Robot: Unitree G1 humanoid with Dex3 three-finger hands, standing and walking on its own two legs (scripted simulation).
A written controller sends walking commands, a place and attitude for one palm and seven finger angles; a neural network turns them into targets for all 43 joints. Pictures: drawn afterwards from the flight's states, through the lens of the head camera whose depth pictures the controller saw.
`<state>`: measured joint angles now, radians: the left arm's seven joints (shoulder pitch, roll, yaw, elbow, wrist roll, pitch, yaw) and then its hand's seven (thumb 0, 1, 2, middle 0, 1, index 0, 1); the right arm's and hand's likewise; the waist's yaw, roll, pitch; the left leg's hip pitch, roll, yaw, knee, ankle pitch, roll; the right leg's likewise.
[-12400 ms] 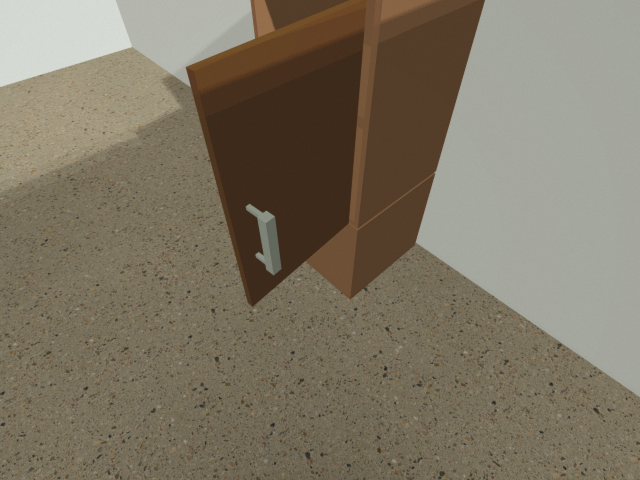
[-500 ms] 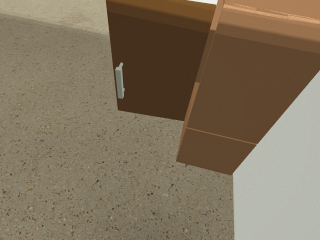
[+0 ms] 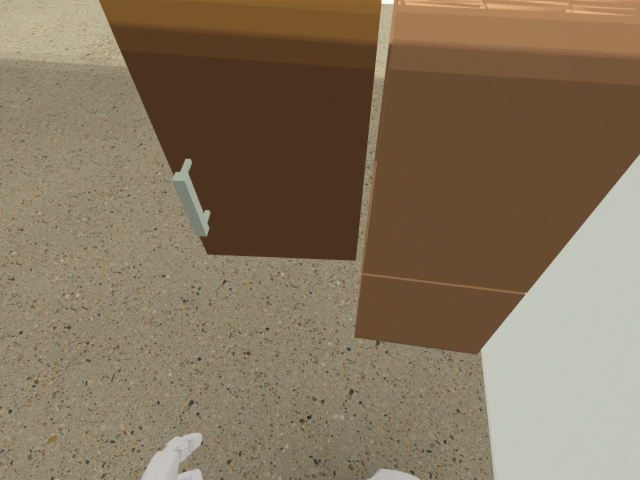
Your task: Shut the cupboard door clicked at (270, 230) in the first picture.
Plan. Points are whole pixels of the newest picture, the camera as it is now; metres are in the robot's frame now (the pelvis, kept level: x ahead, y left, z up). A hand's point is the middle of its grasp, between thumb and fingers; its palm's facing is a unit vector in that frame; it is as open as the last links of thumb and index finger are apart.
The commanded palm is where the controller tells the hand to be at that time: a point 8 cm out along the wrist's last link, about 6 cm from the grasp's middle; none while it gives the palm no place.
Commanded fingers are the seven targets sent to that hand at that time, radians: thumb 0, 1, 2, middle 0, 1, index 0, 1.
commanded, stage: take the last steps up to it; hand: left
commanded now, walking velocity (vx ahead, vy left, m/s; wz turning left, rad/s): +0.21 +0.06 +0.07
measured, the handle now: (195, 198) +0.63 +0.26 -0.09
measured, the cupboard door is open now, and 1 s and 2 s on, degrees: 95 95 95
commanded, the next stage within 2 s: come to a stop and stand still in 0.20 s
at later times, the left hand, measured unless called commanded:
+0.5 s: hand out of the picture +0.07 +0.21 -0.18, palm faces +0.10 -0.98 -0.15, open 7.3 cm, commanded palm none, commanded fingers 0.00 0.90 0.90 -0.20 -0.30 -0.20 -0.30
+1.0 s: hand out of the picture +0.13 +0.17 -0.15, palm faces +0.01 -0.98 -0.22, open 7.3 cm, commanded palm none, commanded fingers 0.00 0.90 0.90 -0.20 -0.30 -0.20 -0.30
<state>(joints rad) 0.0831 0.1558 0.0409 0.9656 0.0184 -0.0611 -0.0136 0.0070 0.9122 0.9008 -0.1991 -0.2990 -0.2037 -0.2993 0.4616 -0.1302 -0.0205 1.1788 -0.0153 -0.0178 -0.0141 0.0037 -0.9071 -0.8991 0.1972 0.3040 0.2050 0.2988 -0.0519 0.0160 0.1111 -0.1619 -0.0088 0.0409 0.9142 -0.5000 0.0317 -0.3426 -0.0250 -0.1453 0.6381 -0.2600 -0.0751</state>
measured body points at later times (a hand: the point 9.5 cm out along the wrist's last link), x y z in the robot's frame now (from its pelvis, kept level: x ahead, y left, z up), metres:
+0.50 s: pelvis +0.13 +0.05 +0.01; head +0.15 +0.07 +0.46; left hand +0.07 +0.26 -0.16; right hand +0.26 -0.17 -0.13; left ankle +0.19 +0.14 -0.72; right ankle +0.07 -0.08 -0.71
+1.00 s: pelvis +0.10 -0.01 +0.02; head +0.10 -0.02 +0.47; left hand +0.13 +0.22 -0.13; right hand +0.09 -0.27 -0.14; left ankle +0.11 +0.12 -0.69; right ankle +0.06 -0.12 -0.72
